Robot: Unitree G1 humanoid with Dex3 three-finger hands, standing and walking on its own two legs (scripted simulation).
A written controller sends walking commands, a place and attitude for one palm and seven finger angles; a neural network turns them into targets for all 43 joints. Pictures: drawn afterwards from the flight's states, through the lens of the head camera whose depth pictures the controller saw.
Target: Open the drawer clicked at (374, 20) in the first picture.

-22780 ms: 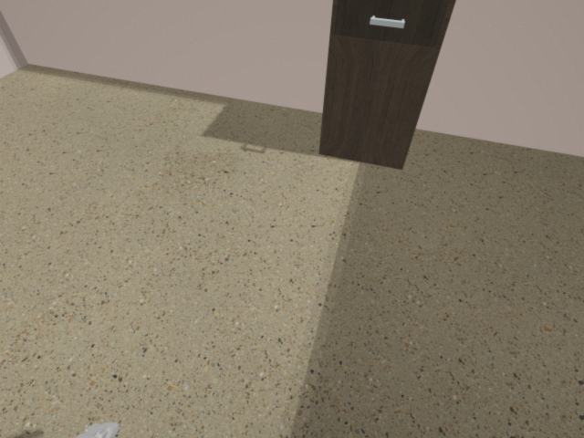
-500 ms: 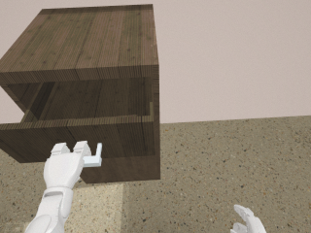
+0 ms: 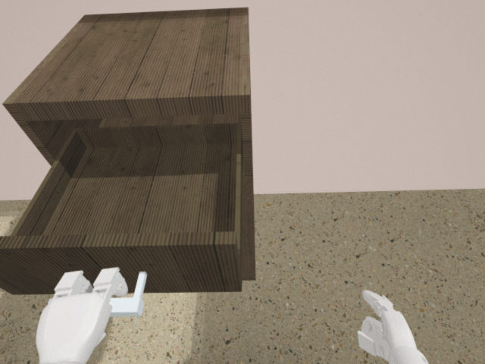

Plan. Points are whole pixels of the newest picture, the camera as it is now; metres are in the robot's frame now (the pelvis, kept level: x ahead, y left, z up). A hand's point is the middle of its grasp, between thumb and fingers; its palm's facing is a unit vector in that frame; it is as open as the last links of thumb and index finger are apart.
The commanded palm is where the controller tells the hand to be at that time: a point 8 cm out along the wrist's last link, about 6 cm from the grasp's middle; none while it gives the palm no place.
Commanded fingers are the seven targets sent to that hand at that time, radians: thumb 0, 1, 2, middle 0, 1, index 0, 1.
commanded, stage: pull the drawer open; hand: left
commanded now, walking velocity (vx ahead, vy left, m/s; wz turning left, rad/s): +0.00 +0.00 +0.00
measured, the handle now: (100, 293) +0.21 +0.25 +0.02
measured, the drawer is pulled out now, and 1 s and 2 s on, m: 0.29 0.29 0.29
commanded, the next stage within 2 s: open the thumb to release the handle in 0.40 s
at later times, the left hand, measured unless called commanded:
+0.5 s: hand (92, 337) +0.15 +0.25 +0.00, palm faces +0.02 -0.06 -1.00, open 5.3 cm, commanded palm +0.14 +0.26 +0.05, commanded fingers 0.00 0.83 0.87 -0.40 -1.34 -0.40 -1.34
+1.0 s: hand (91, 331) +0.16 +0.26 +0.00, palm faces +0.02 -0.07 -1.00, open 11.8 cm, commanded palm +0.14 +0.26 +0.05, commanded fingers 0.00 -0.50 0.30 -0.30 -1.20 -0.30 -1.20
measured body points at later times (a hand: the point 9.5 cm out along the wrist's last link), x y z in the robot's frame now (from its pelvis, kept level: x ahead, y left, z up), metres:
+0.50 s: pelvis -0.01 +0.00 -0.01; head +0.02 -0.02 +0.44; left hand +0.15 +0.25 +0.05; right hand +0.19 -0.22 -0.12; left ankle -0.01 +0.14 -0.70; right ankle -0.02 -0.09 -0.70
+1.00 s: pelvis -0.02 +0.00 -0.01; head +0.01 -0.02 +0.44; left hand +0.15 +0.26 +0.05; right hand +0.20 -0.22 -0.10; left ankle -0.01 +0.14 -0.70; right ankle -0.02 -0.09 -0.70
